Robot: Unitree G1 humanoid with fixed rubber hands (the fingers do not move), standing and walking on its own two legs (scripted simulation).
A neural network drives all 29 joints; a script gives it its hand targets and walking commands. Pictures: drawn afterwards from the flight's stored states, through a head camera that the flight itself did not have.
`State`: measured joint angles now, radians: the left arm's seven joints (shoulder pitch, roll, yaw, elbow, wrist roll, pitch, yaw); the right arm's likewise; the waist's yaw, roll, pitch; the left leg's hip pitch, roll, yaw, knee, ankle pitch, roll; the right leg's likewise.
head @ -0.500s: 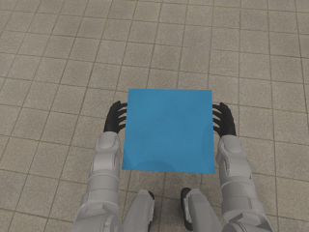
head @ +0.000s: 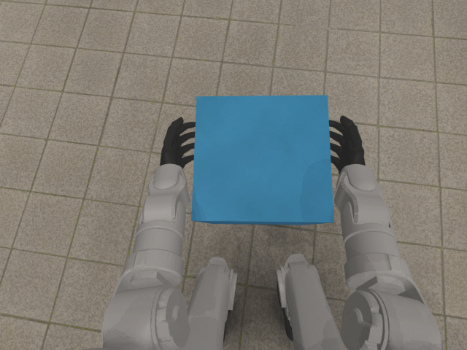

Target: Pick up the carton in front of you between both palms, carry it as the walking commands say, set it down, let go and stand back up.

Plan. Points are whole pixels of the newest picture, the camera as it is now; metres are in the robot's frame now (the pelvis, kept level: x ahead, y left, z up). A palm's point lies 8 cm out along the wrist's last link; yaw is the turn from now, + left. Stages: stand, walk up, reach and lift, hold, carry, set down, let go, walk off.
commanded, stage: set down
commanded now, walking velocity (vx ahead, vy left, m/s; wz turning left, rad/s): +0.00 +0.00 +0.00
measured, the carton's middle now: (258, 172) +0.44 -0.01 -0.16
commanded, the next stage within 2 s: none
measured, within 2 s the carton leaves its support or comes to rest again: rests again in 1.36 s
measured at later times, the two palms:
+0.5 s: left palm (192, 170) +0.46 +0.14 -0.24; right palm (323, 173) +0.46 -0.16 -0.25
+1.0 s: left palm (200, 174) +0.48 +0.14 -0.34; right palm (315, 176) +0.47 -0.16 -0.34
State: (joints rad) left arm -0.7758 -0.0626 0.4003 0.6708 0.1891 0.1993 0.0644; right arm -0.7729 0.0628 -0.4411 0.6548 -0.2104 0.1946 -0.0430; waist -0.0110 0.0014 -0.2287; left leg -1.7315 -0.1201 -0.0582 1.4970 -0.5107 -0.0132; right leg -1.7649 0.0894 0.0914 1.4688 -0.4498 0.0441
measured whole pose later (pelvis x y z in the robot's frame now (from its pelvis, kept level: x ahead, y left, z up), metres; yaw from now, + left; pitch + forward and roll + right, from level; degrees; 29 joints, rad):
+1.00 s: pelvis -0.03 +0.00 -0.19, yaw +1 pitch +41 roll -1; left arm -1.23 0.17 0.22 0.97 -0.02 0.15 0.15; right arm -1.18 -0.14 -0.34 0.90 0.00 0.15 -0.14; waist -0.03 0.00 0.14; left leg -2.26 -0.17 -0.04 2.18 -0.63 -0.05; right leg -2.29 0.13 0.05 2.14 -0.56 0.08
